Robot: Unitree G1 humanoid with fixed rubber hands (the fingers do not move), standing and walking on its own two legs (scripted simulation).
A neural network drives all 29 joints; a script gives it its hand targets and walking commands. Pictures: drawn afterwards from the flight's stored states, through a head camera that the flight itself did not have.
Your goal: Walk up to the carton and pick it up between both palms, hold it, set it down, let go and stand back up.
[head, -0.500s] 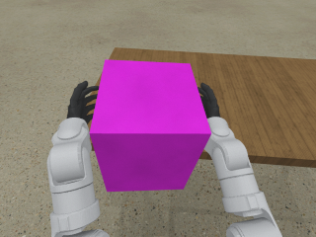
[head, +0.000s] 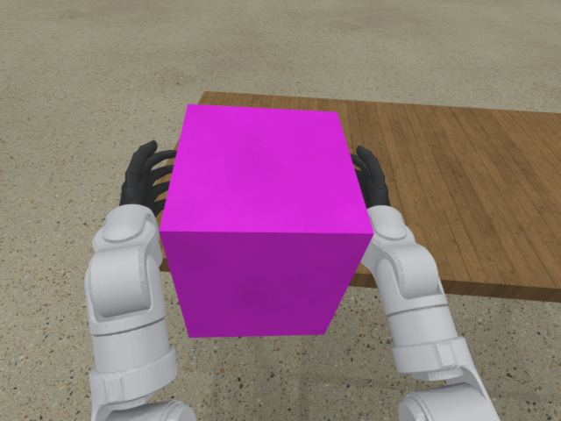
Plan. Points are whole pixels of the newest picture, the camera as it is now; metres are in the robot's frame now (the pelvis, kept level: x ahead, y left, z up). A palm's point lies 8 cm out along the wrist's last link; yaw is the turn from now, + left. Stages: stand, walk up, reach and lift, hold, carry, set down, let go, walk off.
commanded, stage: hold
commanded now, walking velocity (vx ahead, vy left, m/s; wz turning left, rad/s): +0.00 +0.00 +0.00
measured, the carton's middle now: (261, 227) +0.37 +0.00 +0.13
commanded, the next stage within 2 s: none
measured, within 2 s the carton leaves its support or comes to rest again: neither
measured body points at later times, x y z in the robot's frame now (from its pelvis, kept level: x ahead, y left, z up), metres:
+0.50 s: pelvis +0.00 +0.00 +0.00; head -0.01 +0.00 +0.45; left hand +0.36 +0.15 +0.19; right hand +0.37 -0.15 +0.16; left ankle -0.02 +0.10 -0.76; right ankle +0.02 -0.11 -0.76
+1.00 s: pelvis +0.00 +0.00 +0.00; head +0.00 +0.00 +0.45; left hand +0.36 +0.15 +0.18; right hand +0.37 -0.15 +0.15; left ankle -0.02 +0.10 -0.76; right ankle +0.02 -0.11 -0.76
